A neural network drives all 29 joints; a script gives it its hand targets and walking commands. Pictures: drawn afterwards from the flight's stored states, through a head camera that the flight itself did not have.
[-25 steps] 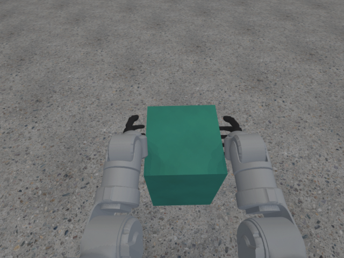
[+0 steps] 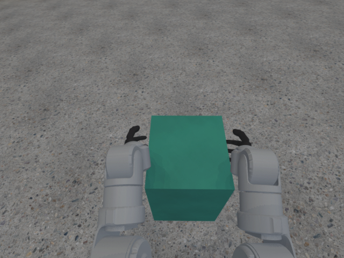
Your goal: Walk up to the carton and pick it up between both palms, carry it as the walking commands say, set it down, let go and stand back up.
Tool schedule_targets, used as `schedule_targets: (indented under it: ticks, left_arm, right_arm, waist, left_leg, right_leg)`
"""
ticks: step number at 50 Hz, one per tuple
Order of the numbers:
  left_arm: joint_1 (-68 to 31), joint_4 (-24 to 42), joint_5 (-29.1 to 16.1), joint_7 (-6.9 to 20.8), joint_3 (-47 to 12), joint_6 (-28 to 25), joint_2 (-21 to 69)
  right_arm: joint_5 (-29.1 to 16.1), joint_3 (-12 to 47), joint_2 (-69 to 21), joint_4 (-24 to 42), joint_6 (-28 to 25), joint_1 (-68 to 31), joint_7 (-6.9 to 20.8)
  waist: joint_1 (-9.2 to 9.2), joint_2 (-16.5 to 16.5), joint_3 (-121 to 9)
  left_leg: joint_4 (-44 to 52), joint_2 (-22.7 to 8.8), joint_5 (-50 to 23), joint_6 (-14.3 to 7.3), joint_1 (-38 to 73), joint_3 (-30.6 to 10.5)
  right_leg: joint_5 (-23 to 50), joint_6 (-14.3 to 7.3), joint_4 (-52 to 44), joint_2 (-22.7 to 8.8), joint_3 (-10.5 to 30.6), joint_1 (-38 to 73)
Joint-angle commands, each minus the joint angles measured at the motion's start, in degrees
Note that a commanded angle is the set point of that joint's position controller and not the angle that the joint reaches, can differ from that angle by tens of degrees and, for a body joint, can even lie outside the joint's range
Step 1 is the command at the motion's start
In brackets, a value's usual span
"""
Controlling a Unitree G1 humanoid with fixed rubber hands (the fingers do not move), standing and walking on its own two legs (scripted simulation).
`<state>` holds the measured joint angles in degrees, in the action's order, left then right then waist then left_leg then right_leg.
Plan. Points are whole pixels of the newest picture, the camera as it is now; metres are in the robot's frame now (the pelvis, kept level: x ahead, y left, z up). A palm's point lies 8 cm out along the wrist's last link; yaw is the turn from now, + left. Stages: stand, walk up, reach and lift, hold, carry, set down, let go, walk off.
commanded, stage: carry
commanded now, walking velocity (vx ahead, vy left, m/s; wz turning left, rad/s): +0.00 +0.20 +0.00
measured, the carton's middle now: (185, 172) +0.34 +0.00 +0.01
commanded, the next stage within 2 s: none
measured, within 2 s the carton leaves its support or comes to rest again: neither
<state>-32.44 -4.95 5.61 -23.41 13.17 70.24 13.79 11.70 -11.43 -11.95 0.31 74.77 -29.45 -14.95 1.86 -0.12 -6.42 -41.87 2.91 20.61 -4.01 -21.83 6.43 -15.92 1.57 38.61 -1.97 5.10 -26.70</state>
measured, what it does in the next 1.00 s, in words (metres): steps to the left: left foot, then right foot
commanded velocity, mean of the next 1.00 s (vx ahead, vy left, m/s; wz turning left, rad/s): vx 0.00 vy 0.14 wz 0.00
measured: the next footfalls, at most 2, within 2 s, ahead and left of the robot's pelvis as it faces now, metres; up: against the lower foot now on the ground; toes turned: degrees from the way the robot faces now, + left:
left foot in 0.20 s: -0.02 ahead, +0.15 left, +0.00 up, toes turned +3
right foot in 0.52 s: -0.01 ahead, -0.07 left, +0.00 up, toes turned -3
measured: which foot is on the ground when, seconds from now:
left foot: up 0.00-0.18, down 0.20-0.54, up 0.56-0.80, down 0.82-1.00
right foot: down 0.00-0.22, up 0.24-0.50, down 0.52-0.82, up 0.84-1.00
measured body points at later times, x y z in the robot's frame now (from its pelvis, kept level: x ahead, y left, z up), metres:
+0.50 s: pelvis -0.04 +0.07 +0.00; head -0.04 +0.06 +0.45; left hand +0.29 +0.19 +0.09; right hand +0.28 -0.06 +0.08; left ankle -0.06 +0.14 -0.72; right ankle -0.06 -0.07 -0.71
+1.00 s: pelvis -0.08 +0.15 +0.00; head -0.07 +0.16 +0.45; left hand +0.24 +0.28 +0.07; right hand +0.25 +0.03 +0.08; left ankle -0.08 +0.26 -0.72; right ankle -0.11 -0.01 -0.69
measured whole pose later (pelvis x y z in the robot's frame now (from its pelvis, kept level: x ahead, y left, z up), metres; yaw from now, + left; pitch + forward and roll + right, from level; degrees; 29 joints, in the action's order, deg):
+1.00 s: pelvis -0.08 +0.15 +0.00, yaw -1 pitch +4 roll +1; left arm -27.2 -0.2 5.6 -23.1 11.9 70.7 12.8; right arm 11.7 -10.2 -13.2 -2.0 71.6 -28.1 -13.5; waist 1.8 2.4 -4.4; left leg -37.3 0.4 19.6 -1.1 -22.0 4.2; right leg -27.1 5.7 53.9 -4.4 2.7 -28.2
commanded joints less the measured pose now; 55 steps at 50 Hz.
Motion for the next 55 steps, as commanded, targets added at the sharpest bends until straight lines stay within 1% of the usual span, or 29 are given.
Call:
schedule_targets:
  ticks: [1, 3, 5, 8, 10, 11, 12, 14, 17, 20, 24, 26, 27, 28, 30, 32, 35, 37, 39, 40, 41, 42, 43, 44, 47, 50, 52, 54, 55]
  left_arm:
    - [-29.3, -1.0, -22.0, 30.8, -31.1, 2.8, 60.1]
    - [-32.8, 3.0, -23.1, 30.3, -32.6, 2.4, 60.1]
    - [-36.4, 6.3, -23.5, 30.0, -33.6, 1.8, 58.9]
    - [-32.4, 4.2, -22.6, 29.2, -34.8, 2.1, 58.9]
    - [-35.4, 5.4, -23.3, 29.4, -35.5, 1.9, 57.4]
    - [-35.3, 3.9, -24.4, 29.9, -35.9, 1.9, 60.6]
    - [-39.4, 3.3, -25.0, 29.5, -35.0, 1.9, 57.2]
    - [-31.6, 3.7, -24.0, 30.2, -35.2, 1.7, 59.0]
    - [-30.8, 2.4, -23.3, 29.9, -34.8, 1.7, 60.8]
    - [-33.3, 4.5, -25.1, 30.0, -36.2, 1.5, 60.9]
    - [-31.7, 4.7, -24.1, 30.2, -34.9, 2.4, 60.1]
    - [-32.6, 4.8, -24.9, 30.4, -34.0, 1.8, 58.4]
    - [-28.4, 3.9, -23.8, 30.1, -33.5, 1.1, 57.9]
    - [-24.6, 2.5, -23.4, 30.8, -34.0, 1.5, 58.5]
    - [-25.8, 1.6, -22.2, 30.6, -31.8, 1.3, 57.5]
    - [-26.3, 4.9, -22.8, 30.5, -33.8, 0.7, 58.2]
    - [-23.6, 2.9, -23.0, 30.1, -33.3, 1.0, 58.4]
    - [-26.1, 7.5, -23.5, 29.5, -35.9, 0.9, 58.1]
    - [-29.6, 6.6, -23.7, 29.3, -37.4, 1.1, 59.2]
    - [-28.4, 8.7, -23.0, 29.2, -38.0, 0.7, 57.4]
    - [-33.7, 10.5, -24.5, 29.1, -38.8, 0.4, 58.5]
    - [-33.0, 8.3, -24.5, 29.4, -38.2, 0.4, 58.1]
    - [-26.1, 2.4, -23.3, 29.9, -35.6, 1.0, 57.9]
    - [-23.1, -0.3, -23.2, 30.6, -35.2, 1.3, 59.4]
    - [-33.0, 9.3, -25.7, 30.2, -39.8, 1.2, 60.7]
    - [-34.1, 8.9, -25.9, 29.7, -39.6, 1.8, 60.3]
    - [-33.0, 6.8, -26.0, 30.1, -37.8, 1.8, 60.5]
    - [-29.3, 1.6, -24.3, 30.6, -35.3, 2.0, 58.0]
    - [-27.4, 1.3, -24.4, 30.5, -35.4, 1.8, 58.7]
  right_arm:
    - [-28.1, 36.4, -62.4, -0.8, -2.6, -36.2, 20.9]
    - [-28.5, 35.4, -62.1, -2.4, -2.8, -35.1, 21.5]
    - [-29.2, 36.5, -63.3, -0.4, -3.4, -36.8, 21.2]
    - [-28.4, 35.8, -60.9, -1.1, -3.2, -37.2, 20.9]
    - [-27.9, 35.4, -60.6, -1.2, -3.6, -38.9, 20.5]
    - [-27.5, 35.3, -61.6, -0.7, -3.9, -37.9, 20.7]
    - [-26.5, 34.0, -59.5, -2.8, -3.7, -37.3, 20.3]
    - [-25.5, 34.1, -61.4, -3.0, -3.8, -31.5, 20.6]
    - [-27.4, 34.9, -60.2, 2.2, -3.8, -36.2, 21.5]
    - [-26.7, 35.3, -59.7, 4.5, -4.3, -37.7, 21.0]
    - [-26.2, 35.4, -60.4, 1.9, -3.6, -32.4, 20.8]
    - [-26.2, 36.3, -61.2, 0.9, -4.0, -30.5, 20.3]
    - [-27.5, 38.1, -60.9, 5.8, -4.2, -33.7, 20.0]
    - [-27.6, 39.0, -60.1, 6.1, -4.4, -34.0, 19.9]
    - [-28.5, 39.1, -60.3, 4.5, -3.9, -36.9, 20.0]
    - [-27.6, 39.2, -60.0, 3.8, -4.3, -33.1, 20.4]
    - [-27.6, 39.0, -59.0, 3.4, -4.1, -32.6, 19.9]
    - [-28.2, 38.4, -58.8, 2.7, -3.6, -31.1, 20.5]
    - [-27.2, 37.1, -59.4, 0.9, -3.5, -31.8, 20.5]
    - [-27.3, 37.3, -59.6, -0.6, -4.1, -29.8, 20.6]
    - [-27.2, 36.1, -59.8, -0.6, -4.4, -30.0, 20.7]
    - [-28.0, 37.0, -60.1, -0.4, -4.5, -31.1, 21.2]
    - [-27.5, 36.9, -59.9, 0.8, -3.9, -30.8, 21.2]
    - [-25.6, 36.2, -58.7, -3.0, -3.9, -28.2, 21.0]
    - [-26.7, 35.3, -60.3, 1.2, -5.0, -29.4, 21.7]
    - [-26.7, 34.7, -59.9, 2.9, -4.8, -31.7, 21.4]
    - [-26.6, 36.7, -60.2, 4.3, -4.6, -34.1, 20.6]
    - [-24.9, 36.2, -58.6, 2.7, -4.8, -30.9, 20.3]
    - [-25.3, 36.3, -59.5, 0.5, -4.7, -28.6, 20.1]
  waist:
    - [-1.52, 14.7, -17.4]
    - [-1.52, 12.3, -14.7]
    - [-2.33, 11.8, -19.2]
    - [-2.13, 9.9, -21.7]
    - [-2.49, -3.7, -22.3]
    - [-2.32, -10.5, -21.2]
    - [-2.72, -6.8, -19.9]
    - [-2.32, -8.0, -16.4]
    - [-1.9, -10.3, -13.8]
    - [-2.12, -6.1, -15.0]
    - [-1.69, -9.5, -18.0]
    - [-1.54, 4.7, -17.1]
    - [-1.62, 18.3, -18.1]
    - [-1.31, 17.3, -18.5]
    - [-1.22, 15.7, -16.7]
    - [-1.79, 14.3, -15.9]
    - [-1.35, 17.6, -14.5]
    - [-2.26, 19.0, -17.2]
    - [-2.93, 5.5, -22.1]
    - [-2.95, -8.6, -21.2]
    - [-2.59, -12.3, -22.0]
    - [-2.23, -10.9, -22.8]
    - [-2.17, -2.5, -17.2]
    - [-2.1, -4.4, -15.1]
    - [-1.69, -15.5, -17.3]
    - [-2.02, -12.9, -17.9]
    - [-1.89, -3.6, -19.4]
    - [-3.16, 4.3, -19.7]
    - [-3.25, 8.1, -18.4]
  left_leg:
    - [-7.8, -3.9, 7.9, 3.2, -9.0, -11.0]
    - [-0.8, -1.4, 8.7, 3.5, -3.5, -6.8]
    - [9.6, -0.1, 5.8, 3.1, 1.1, -3.1]
    - [16.9, -2.9, -4.2, 2.4, 13.3, -6.2]
    - [9.5, -15.2, -45.3, -0.8, 23.5, -16.2]
    - [8.8, -18.5, -59.3, -4.5, 24.6, -16.6]
    - [8.5, -18.6, -62.0, -4.8, 23.8, -13.9]
    - [11.0, -16.5, -45.7, -5.8, 15.2, -11.6]
    - [10.9, -14.8, -47.6, -5.4, 17.1, -10.7]
    - [10.3, -13.7, -45.7, -6.0, 16.2, -10.7]
    - [5.2, -13.4, -37.8, -3.4, 13.6, -10.1]
    - [-4.2, -7.0, -29.1, 2.0, -1.5, -6.9]
    - [-9.9, -1.6, -1.4, 4.5, -11.6, -3.7]
    - [-19.5, -2.5, 8.0, 4.2, -13.9, -7.6]
    - [-24.4, -3.5, 5.9, 4.4, -13.0, -10.8]
    - [-15.5, -4.4, 5.4, 5.1, -12.5, -9.2]
    - [0.0, -0.3, 10.8, 6.3, -6.5, -2.8]
    - [14.9, -1.2, 3.1, 5.4, 4.1, -1.6]
    - [17.0, -7.6, -20.3, 4.4, 21.6, -8.4]
    - [12.3, -17.2, -51.4, 0.5, 29.1, -19.3]
    - [11.2, -21.9, -64.5, -3.1, 27.6, -21.1]
    - [10.5, -22.1, -64.5, -4.4, 22.5, -18.1]
    - [11.3, -19.3, -52.9, -3.1, 17.6, -14.2]
    - [13.8, -20.7, -42.8, -5.2, 13.0, -13.0]
    - [12.1, -16.3, -40.6, -3.0, 14.8, -11.2]
    - [11.9, -16.7, -37.8, -4.2, 16.0, -12.3]
    - [7.7, -14.8, -28.7, -0.8, 14.6, -10.8]
    - [3.3, -9.4, -17.5, 3.4, 5.7, -8.0]
    - [4.2, -8.3, -15.4, 3.7, 3.8, -7.1]
  right_leg:
    - [24.6, -10.9, -14.6, -19.1, 22.6, 17.3]
    - [23.8, -8.0, -16.4, -15.5, 16.2, 12.7]
    - [39.0, -6.7, -11.1, -14.1, 11.9, 17.2]
    - [33.9, -2.0, -4.8, -9.3, 3.4, 9.6]
    - [12.8, 1.7, 5.8, -3.8, -3.9, -4.5]
    - [-12.3, 1.8, 13.1, -2.2, -5.6, -8.5]
    - [-19.8, 2.0, 19.0, -1.3, -10.5, -9.8]
    - [-17.5, 1.4, 21.6, -2.8, -10.0, -7.5]
    - [-16.8, 1.5, 27.2, -2.1, -9.2, -12.2]
    - [-16.7, 1.6, 18.2, -2.2, -11.3, -8.1]
    - [-1.7, 0.4, -7.5, -1.8, -10.6, 6.4]
    - [25.4, -3.4, -10.5, -14.0, 6.7, 21.2]
    - [46.1, -9.3, -11.4, -23.4, 20.1, 28.3]
    - [45.5, -11.1, -11.7, -23.7, 19.7, 28.6]
    - [30.5, -11.0, -13.6, -20.5, 14.9, 22.6]
    - [32.5, -7.6, -12.8, -17.2, 10.0, 21.8]
    - [44.7, -7.5, -11.5, -16.3, 7.7, 21.1]
    - [37.7, -4.5, -7.9, -15.5, 3.7, 15.2]
    - [17.8, 2.2, 3.0, -7.0, -5.4, 4.6]
    - [-5.3, 3.8, 8.5, -3.1, -7.7, -7.1]
    - [-20.7, 4.0, 17.4, -3.4, -9.6, -8.7]
    - [-22.5, 2.8, 22.4, -4.1, -6.9, -5.5]
    - [-19.3, 2.8, 24.0, -4.1, -7.7, -5.3]
    - [-17.0, 2.6, 21.3, -5.1, -7.4, -4.6]
    - [-15.3, 1.8, 17.4, -3.7, -8.2, -4.8]
    - [-12.5, 0.5, 2.4, -1.4, -10.2, 0.3]
    - [3.9, -0.2, -13.2, -2.2, -5.1, 9.9]
    - [27.4, -3.2, -10.2, -10.9, 6.6, 18.4]
    - [36.8, -3.2, -9.2, -12.3, 5.1, 19.5]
